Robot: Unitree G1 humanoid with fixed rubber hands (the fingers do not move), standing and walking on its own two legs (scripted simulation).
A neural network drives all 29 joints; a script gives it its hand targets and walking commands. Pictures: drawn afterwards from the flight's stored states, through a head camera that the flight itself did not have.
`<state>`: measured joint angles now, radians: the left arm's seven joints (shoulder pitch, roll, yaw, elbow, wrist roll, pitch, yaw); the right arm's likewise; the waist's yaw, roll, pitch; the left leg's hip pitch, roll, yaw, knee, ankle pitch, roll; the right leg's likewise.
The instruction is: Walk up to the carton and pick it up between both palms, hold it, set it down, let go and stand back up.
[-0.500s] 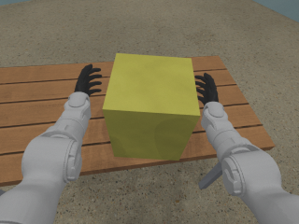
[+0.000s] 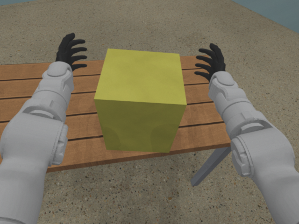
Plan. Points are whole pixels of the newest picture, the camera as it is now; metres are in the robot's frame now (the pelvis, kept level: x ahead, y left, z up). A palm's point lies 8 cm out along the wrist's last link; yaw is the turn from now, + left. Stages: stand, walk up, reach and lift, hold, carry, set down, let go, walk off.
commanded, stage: set down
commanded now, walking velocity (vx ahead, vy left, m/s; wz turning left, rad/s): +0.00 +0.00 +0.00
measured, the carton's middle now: (140, 104) +0.46 -0.01 +0.04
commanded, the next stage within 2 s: none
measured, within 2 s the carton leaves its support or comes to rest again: neither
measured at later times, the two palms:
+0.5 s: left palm (50, 36) +0.49 +0.20 +0.25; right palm (224, 50) +0.45 -0.20 +0.24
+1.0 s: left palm (48, 76) +0.44 +0.21 +0.18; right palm (212, 85) +0.41 -0.18 +0.17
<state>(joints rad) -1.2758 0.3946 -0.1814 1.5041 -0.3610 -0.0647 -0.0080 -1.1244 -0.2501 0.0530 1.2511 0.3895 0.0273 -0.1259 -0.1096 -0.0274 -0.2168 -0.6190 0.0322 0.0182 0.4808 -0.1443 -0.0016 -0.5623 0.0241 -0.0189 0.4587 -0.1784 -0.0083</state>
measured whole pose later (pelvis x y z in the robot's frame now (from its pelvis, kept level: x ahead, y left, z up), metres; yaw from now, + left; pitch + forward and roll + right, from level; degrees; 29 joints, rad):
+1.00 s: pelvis +0.00 +0.00 +0.01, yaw +0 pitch +1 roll -1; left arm -0.91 0.40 0.03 0.88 -0.20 0.31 -0.04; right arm -0.82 -0.19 0.00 0.82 0.35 0.23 -0.22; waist -0.06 -0.04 -0.03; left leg -0.25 0.04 0.02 0.37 -0.13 -0.01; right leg -0.17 0.03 -0.02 0.29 -0.14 -0.01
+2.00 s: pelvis +0.02 +0.00 +0.02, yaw -1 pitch -5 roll +0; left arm -0.09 0.26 0.09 0.23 -0.18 0.18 -0.08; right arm 0.02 -0.11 0.00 0.15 0.21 0.09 -0.18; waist 0.02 -0.03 0.06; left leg -0.09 0.02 0.05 0.34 -0.17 0.00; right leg -0.04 0.02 0.01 0.31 -0.19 -0.01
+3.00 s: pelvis +0.04 -0.01 +0.02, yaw -1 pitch -5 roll +0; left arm 0.22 0.25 0.01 0.40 -0.08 0.02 -0.06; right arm 0.24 -0.13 0.03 0.46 0.08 -0.15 -0.07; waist 0.04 -0.02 0.05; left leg -0.05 0.03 0.04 0.32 -0.19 -0.02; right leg 0.00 0.02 0.01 0.30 -0.22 -0.02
